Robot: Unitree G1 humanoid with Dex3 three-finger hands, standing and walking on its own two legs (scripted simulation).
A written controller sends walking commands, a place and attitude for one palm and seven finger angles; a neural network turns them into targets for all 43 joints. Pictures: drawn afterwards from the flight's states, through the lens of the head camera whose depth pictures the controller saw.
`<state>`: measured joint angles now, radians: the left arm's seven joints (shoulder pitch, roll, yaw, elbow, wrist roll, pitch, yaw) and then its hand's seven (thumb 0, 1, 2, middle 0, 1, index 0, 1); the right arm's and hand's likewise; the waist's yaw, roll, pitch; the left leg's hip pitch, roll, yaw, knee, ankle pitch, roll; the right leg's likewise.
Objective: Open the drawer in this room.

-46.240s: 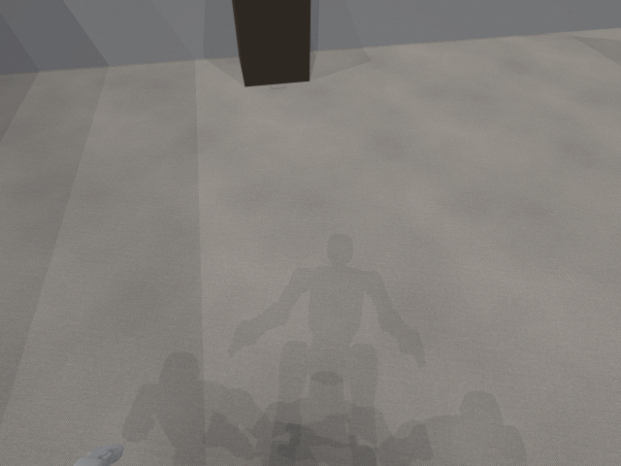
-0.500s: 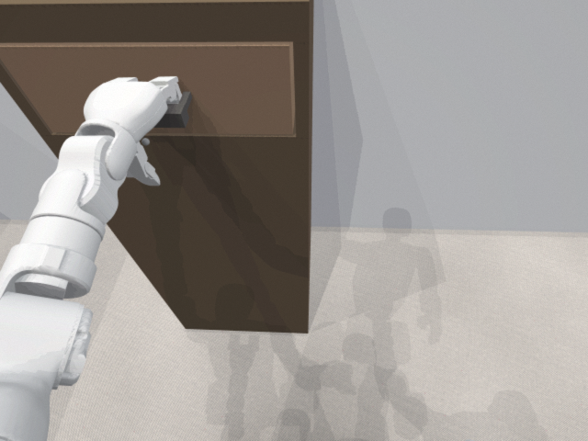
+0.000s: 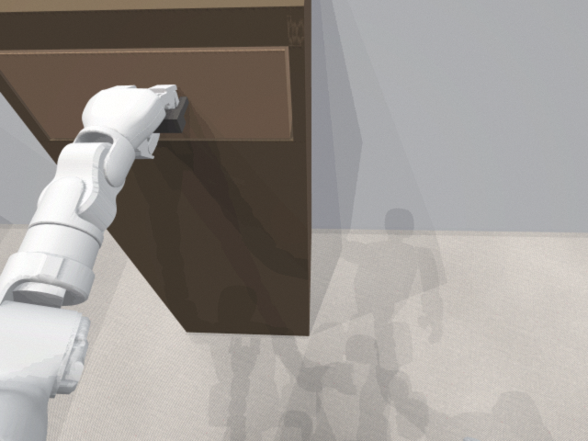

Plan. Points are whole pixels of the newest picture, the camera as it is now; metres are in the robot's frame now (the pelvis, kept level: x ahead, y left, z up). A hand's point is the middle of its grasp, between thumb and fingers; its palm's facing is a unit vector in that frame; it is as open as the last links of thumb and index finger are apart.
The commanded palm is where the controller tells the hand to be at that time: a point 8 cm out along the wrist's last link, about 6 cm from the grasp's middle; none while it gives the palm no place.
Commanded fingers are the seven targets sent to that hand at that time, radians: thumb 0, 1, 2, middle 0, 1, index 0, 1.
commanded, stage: pull the drawer open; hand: left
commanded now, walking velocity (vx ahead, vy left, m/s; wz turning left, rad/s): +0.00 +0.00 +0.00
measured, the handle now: (146, 112) +0.51 +0.21 +0.18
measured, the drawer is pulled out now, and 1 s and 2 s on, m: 0.00 0.10 0.23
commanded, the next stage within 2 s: none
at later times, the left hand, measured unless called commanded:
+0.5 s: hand (133, 172) +0.42 +0.21 +0.16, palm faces +0.03 -0.05 -1.00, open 5.5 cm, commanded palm +0.38 +0.23 +0.22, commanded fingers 0.00 0.90 0.90 -0.40 -1.35 -0.40 -1.35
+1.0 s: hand (118, 206) +0.36 +0.21 +0.16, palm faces +0.04 -0.06 -1.00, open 5.4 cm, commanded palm +0.32 +0.22 +0.22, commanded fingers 0.00 0.90 0.90 -0.40 -1.35 -0.40 -1.35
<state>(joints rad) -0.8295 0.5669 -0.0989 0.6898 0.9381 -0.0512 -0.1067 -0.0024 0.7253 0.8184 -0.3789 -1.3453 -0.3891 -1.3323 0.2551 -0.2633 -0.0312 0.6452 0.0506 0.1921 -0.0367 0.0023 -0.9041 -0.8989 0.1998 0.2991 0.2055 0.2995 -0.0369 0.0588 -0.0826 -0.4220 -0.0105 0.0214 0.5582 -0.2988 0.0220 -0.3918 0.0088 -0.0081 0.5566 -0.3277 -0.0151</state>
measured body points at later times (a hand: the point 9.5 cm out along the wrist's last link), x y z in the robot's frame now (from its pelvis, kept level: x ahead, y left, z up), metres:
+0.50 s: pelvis +0.01 +0.00 +0.00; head +0.04 -0.03 +0.45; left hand +0.41 +0.21 +0.21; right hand +0.16 -0.25 -0.12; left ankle -0.02 +0.11 -0.73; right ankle -0.04 -0.11 -0.73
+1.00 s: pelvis +0.00 +0.00 +0.00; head +0.02 -0.05 +0.45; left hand +0.35 +0.21 +0.21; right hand +0.19 -0.23 -0.11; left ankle -0.02 +0.11 -0.73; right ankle -0.04 -0.11 -0.73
